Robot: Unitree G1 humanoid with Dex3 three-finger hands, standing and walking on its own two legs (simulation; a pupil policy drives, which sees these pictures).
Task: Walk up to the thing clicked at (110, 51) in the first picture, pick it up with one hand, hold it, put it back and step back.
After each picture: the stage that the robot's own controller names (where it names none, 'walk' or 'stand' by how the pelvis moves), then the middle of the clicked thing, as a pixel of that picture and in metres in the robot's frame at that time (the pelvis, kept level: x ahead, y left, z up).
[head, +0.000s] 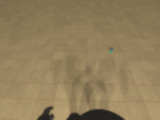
stand; (111, 50) +1.44 -0.39 -0.72
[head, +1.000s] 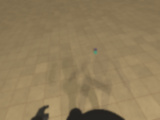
walk; (95, 51) +1.36 +0.03 -0.70
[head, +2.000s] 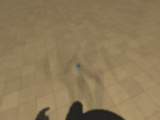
walk; (78, 67) +0.87 +0.30 -0.71
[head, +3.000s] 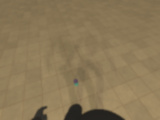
walk; (75, 82) +0.54 +0.23 -0.69
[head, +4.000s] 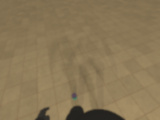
stand; (74, 96) +0.36 +0.23 -0.69
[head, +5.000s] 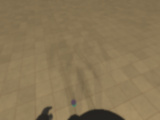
stand; (73, 103) +0.31 +0.21 -0.72
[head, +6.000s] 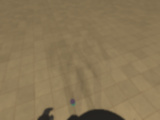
stand; (72, 102) +0.32 +0.22 -0.73
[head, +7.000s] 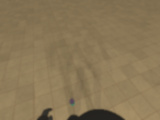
stand; (72, 102) +0.31 +0.23 -0.73
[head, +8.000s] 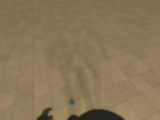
stand; (72, 102) +0.30 +0.23 -0.73
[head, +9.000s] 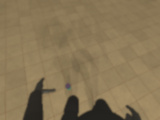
go down; (68, 86) +0.34 +0.23 -0.63
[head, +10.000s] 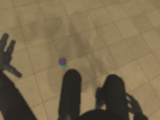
go down; (62, 62) +0.40 +0.25 -0.30
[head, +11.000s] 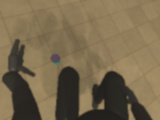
close in; (56, 59) +0.39 +0.26 -0.26
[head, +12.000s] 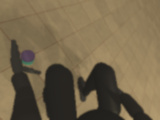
close; (28, 58) +0.38 +0.29 -0.22
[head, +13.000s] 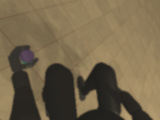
close; (27, 57) +0.37 +0.29 -0.22
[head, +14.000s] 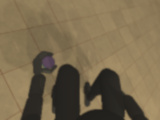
lift; (48, 62) +0.33 +0.26 -0.16
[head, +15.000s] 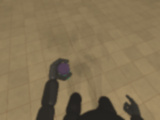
lift; (64, 72) +0.32 +0.18 +0.02
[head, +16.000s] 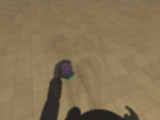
hold; (68, 72) +0.33 +0.17 +0.02
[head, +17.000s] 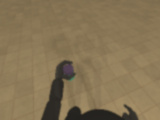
hold; (69, 72) +0.33 +0.17 +0.01
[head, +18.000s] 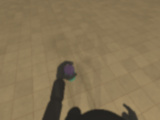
crouch; (70, 73) +0.33 +0.16 +0.01
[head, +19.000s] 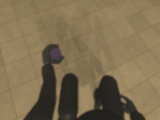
crouch; (57, 56) +0.42 +0.23 -0.09
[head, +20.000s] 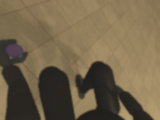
lower; (16, 53) +0.41 +0.31 -0.22
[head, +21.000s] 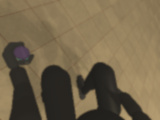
lower; (22, 55) +0.39 +0.30 -0.22
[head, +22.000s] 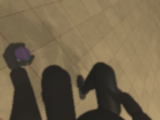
lower; (23, 55) +0.39 +0.30 -0.22
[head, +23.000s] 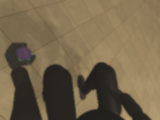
lower; (25, 55) +0.38 +0.30 -0.22
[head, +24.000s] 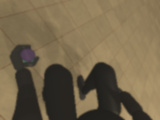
loosen; (28, 57) +0.38 +0.28 -0.22
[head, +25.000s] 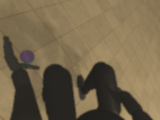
withdraw; (27, 58) +0.38 +0.28 -0.22
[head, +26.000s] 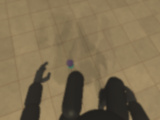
walk; (70, 64) +0.41 +0.22 -0.35
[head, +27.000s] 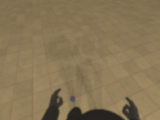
stand; (72, 99) +0.32 +0.20 -0.66
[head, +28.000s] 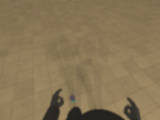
stand; (72, 98) +0.33 +0.21 -0.66
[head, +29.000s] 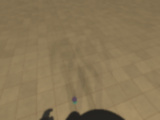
stand; (74, 100) +0.34 +0.20 -0.71
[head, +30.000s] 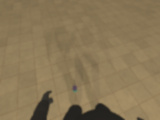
walk; (74, 89) +0.39 +0.17 -0.70
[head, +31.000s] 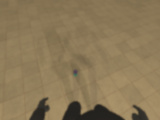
walk; (75, 73) +0.61 +0.21 -0.70
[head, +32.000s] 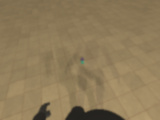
stand; (82, 60) +0.97 +0.23 -0.70
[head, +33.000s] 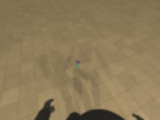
stand; (78, 63) +0.96 +0.26 -0.71
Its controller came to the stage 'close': yes
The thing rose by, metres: 0.72
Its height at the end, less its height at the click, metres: +0.00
